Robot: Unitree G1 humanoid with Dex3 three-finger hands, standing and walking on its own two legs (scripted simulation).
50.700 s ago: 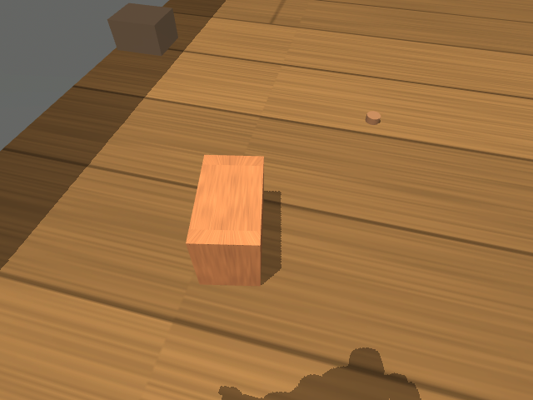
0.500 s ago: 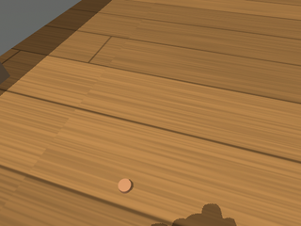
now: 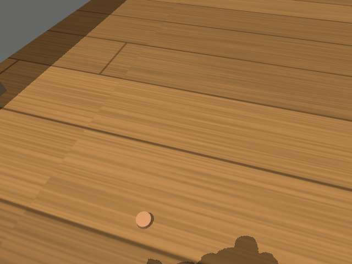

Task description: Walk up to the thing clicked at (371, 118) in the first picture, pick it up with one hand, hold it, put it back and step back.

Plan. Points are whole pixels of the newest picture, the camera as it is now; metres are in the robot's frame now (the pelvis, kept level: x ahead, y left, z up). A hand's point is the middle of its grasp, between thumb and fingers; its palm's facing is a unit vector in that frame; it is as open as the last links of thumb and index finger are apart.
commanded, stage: stand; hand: left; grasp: from above
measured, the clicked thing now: (143, 220) +0.46 +0.18 -0.76
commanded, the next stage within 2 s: step back in 0.82 s
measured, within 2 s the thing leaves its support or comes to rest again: neither
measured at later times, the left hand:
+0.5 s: hand out of the picture +0.06 +0.25 -0.16, palm faces -0.02 -0.94 -0.33, open 7.4 cm
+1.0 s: hand out of the picture +0.09 +0.27 -0.16, palm faces +0.00 -0.93 -0.37, open 7.4 cm
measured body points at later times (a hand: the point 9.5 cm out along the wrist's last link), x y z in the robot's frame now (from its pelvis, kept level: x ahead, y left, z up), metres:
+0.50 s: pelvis +0.00 +0.00 +0.00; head +0.01 +0.00 +0.45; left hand +0.06 +0.29 -0.14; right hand +0.06 -0.30 -0.14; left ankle +0.02 +0.14 -0.75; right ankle +0.00 -0.13 -0.75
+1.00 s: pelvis -0.02 +0.00 -0.01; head +0.04 +0.00 +0.43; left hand +0.09 +0.31 -0.14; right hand +0.08 -0.31 -0.14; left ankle +0.02 +0.14 -0.74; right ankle +0.00 -0.13 -0.75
